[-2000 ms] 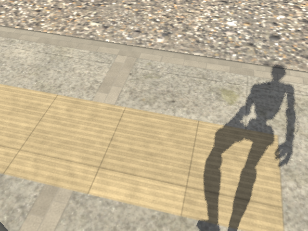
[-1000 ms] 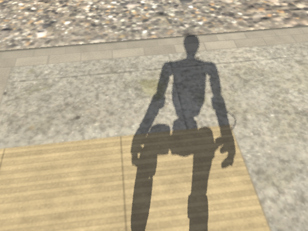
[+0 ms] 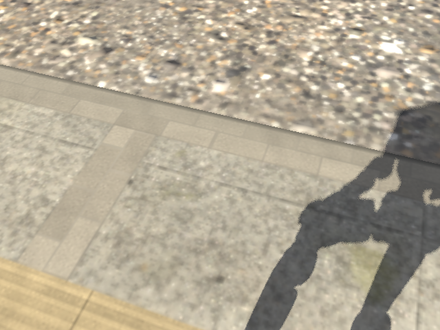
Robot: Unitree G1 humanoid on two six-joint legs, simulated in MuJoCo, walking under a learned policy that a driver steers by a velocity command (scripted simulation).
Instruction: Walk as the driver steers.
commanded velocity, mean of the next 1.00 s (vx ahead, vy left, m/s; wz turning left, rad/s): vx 0.41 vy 0.00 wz -0.22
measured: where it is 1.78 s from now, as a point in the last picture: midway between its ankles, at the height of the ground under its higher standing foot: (242, 301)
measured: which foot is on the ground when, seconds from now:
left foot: up 0.00-0.26, down 0.28-0.82, up 0.84-1.00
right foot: down 0.00-0.28, up 0.30-0.78, down 0.80-1.00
